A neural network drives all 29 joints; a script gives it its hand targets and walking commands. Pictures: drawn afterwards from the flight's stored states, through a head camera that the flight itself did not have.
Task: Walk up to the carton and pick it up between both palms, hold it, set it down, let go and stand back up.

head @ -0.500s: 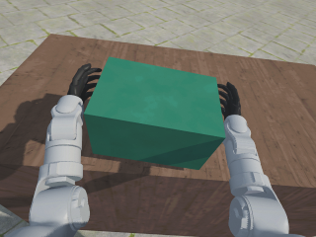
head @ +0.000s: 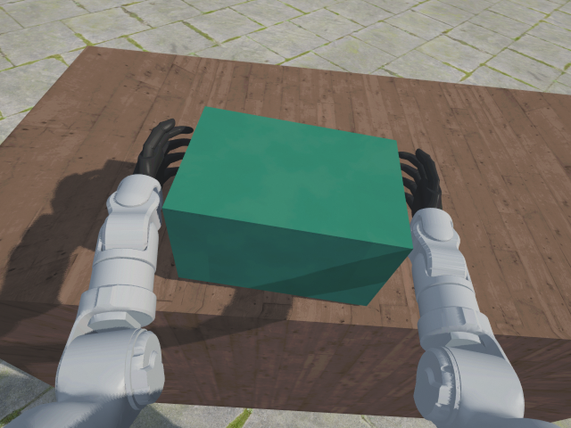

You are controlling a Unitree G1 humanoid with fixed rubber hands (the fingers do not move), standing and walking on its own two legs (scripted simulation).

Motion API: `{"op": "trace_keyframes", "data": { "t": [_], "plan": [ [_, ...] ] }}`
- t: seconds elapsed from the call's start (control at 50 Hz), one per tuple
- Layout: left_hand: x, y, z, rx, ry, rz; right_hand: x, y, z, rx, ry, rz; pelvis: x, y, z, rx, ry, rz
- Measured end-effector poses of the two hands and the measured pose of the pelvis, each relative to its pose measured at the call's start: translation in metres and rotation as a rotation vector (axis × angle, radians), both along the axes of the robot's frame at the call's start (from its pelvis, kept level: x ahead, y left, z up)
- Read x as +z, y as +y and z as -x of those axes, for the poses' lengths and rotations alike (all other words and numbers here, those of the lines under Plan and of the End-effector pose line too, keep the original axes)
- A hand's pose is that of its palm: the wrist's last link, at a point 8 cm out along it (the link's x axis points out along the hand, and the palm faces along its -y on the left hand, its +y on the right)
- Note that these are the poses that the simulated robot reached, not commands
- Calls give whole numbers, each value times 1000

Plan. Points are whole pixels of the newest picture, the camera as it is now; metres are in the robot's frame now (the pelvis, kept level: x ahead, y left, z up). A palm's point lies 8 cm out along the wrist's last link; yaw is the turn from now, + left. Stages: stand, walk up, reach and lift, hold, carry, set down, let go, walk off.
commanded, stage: set down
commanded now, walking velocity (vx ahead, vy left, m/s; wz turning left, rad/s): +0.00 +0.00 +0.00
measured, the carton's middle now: (287, 208) +0.41 +0.01 +0.07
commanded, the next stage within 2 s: none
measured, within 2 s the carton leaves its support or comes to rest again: rests again in 0.40 s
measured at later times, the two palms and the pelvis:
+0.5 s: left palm (151, 189) +0.39 +0.20 +0.11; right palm (425, 217) +0.38 -0.19 +0.10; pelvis -0.01 +0.00 +0.00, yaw +0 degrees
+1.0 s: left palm (151, 192) +0.39 +0.21 +0.10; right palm (422, 219) +0.37 -0.18 +0.10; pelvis -0.01 +0.01 +0.00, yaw -1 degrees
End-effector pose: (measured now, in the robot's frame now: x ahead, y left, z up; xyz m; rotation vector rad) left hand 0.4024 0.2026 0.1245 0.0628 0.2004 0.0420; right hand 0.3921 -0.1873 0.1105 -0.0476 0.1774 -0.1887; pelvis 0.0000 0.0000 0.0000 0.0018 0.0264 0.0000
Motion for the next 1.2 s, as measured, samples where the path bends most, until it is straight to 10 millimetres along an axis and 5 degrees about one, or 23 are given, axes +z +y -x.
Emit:
{"op": "trace_keyframes", "data": {
  "t": [0.62,1.2],
  "plan": [
    [-17,1,15,-12,6,30,-6,0,21,-13,-3,21,0,-1,15,-1,-9,0],
    [-26,4,11,-19,12,14,-12,3,18,-16,-29,-4,1,10,10,-19,-4,0]
  ]
}}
